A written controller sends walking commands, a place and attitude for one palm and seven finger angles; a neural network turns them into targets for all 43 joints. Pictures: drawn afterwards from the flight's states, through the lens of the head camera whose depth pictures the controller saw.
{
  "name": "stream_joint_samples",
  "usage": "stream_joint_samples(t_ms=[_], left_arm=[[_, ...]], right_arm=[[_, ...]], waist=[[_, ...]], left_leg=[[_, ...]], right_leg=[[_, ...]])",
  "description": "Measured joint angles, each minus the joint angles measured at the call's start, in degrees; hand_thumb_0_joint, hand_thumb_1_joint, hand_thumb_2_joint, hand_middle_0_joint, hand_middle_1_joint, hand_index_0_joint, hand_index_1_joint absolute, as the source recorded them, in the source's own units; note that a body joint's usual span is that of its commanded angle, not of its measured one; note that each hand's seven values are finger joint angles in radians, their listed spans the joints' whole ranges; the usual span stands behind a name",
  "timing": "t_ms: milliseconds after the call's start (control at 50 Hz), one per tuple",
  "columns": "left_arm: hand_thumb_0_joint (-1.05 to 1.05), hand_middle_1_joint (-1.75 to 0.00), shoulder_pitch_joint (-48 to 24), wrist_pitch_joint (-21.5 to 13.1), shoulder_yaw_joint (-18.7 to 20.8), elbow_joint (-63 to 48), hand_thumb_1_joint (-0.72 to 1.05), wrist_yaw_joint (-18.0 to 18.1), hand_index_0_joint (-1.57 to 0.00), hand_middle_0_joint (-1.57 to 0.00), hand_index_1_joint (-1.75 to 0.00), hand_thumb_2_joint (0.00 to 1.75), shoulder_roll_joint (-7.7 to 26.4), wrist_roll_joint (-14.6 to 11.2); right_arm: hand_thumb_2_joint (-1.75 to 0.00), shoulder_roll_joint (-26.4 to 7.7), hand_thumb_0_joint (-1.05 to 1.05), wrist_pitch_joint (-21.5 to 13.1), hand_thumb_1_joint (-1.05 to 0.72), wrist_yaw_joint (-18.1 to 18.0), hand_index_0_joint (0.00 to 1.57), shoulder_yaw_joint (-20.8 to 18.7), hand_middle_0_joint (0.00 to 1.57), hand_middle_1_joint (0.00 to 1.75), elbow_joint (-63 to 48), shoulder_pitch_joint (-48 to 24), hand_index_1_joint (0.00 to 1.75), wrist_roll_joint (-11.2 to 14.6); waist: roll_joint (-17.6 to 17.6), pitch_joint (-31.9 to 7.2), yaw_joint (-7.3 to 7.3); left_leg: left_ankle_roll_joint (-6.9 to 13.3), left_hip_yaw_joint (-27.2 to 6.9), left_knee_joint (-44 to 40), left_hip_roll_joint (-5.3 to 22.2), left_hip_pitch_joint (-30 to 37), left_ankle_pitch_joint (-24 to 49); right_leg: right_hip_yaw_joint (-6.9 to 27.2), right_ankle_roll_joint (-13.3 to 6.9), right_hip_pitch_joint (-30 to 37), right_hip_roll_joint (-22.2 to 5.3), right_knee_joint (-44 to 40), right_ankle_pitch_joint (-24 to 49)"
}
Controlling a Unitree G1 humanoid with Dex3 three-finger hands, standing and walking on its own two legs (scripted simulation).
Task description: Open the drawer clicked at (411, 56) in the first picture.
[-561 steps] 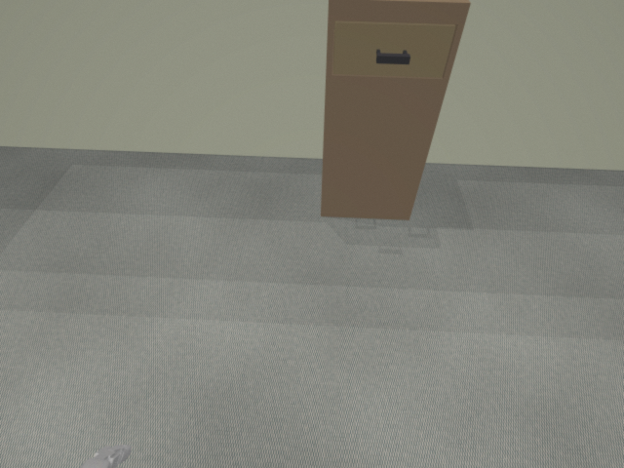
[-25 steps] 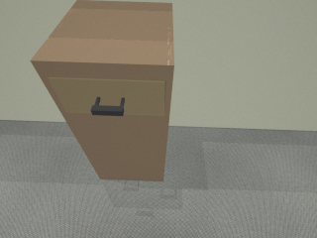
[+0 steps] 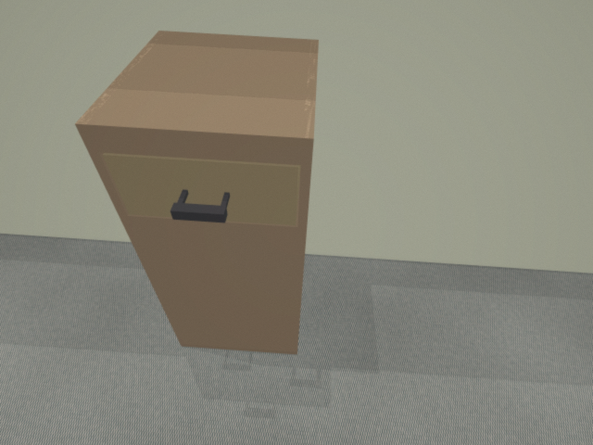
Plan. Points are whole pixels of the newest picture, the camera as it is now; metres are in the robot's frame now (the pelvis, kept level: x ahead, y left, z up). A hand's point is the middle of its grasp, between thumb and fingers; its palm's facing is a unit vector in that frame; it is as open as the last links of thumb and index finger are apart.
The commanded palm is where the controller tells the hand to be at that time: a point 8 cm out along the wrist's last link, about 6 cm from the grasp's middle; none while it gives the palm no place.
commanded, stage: come to a stop and stand still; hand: left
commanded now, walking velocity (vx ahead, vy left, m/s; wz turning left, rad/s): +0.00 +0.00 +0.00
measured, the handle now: (202, 204) +0.54 +0.22 -0.02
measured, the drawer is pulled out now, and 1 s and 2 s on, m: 0.00 0.00 0.00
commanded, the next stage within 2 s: look again from close up in 0.12 s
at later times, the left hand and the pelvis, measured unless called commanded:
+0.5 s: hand out of the picture -0.02 +0.17 -0.18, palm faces +0.03 -0.98 -0.20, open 7.4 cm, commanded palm none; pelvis +0.00 +0.01 -0.01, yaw +0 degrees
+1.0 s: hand (156, 441) +0.15 +0.20 -0.08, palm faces -0.07 -0.77 -0.63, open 7.5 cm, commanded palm +0.11 +0.22 -0.05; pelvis +0.00 +0.00 -0.01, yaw -1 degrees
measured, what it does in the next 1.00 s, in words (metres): stands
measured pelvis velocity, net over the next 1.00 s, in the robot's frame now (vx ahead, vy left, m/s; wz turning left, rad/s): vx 0.00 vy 0.00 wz -0.02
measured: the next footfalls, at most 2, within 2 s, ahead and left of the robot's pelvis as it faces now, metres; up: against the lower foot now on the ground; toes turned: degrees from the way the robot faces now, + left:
none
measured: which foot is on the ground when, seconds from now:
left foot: down 0.00-1.00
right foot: down 0.00-1.00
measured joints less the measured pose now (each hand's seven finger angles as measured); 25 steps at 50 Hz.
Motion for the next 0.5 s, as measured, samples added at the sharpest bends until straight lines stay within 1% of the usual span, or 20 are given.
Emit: stream_joint_samples(t_ms=[220,260,300,400,500], left_arm=[[0.01,-0.30,4.1,-0.2,-0.3,1.7,0.91,0.0,-0.19,-0.20,-0.29,0.89,-2.6,0.0],[0.01,-0.30,4.0,-1.1,-0.9,1.9,0.91,0.6,-0.20,-0.20,-0.29,0.89,-2.9,0.1],[0.01,-0.30,3.8,-1.4,-1.3,2.2,0.91,0.5,-0.20,-0.20,-0.30,0.89,-3.2,0.0],[0.01,-0.30,3.4,-1.0,-1.5,2.8,0.91,-0.2,-0.20,-0.20,-0.30,0.89,-3.0,-0.1],[0.01,-0.30,2.3,-1.0,-1.2,2.1,0.91,-0.2,-0.20,-0.20,-0.29,0.89,-2.0,-0.2]], right_arm=[[-0.90,1.4,0.00,0.0,-0.90,-0.1,0.20,0.4,0.20,0.30,1.0,3.6,0.30,0.0],[-0.90,1.3,0.00,-0.2,-0.90,0.1,0.20,0.5,0.20,0.30,0.0,3.9,0.30,0.1],[-0.90,0.9,0.00,-0.7,-0.90,0.0,0.20,0.4,0.20,0.30,-1.5,4.2,0.30,0.0],[-0.90,0.3,0.00,-1.3,-0.90,-0.1,0.20,0.7,0.20,0.30,-3.4,5.4,0.30,0.0],[-0.90,0.7,0.00,-1.6,-0.91,0.2,0.20,1.4,0.20,0.30,-3.9,5.5,0.30,-0.2]], waist=[[-0.2,0.0,0.11],[0.1,0.6,0.10],[0.6,1.0,-0.30],[2.7,-0.8,-0.95],[3.0,-2.2,-0.96]], left_leg=[[0.1,0.2,-0.1,0.0,-1.0,0.4],[0.1,0.3,2.5,0.1,-2.9,-0.5],[0.3,0.4,4.4,-0.2,-4.0,-1.5],[1.1,0.3,5.8,-1.0,-4.1,-2.5],[1.2,0.7,4.6,-1.6,-3.0,-2.2]], right_leg=[[0.2,0.0,-0.9,0.0,-0.4,0.6],[0.2,0.0,-2.5,0.0,1.4,0.2],[0.4,0.0,-3.9,-0.5,3.9,-0.9],[0.5,0.5,-4.5,-1.5,6.6,-2.6],[1.0,0.7,-4.4,-2.0,7.2,-3.2]])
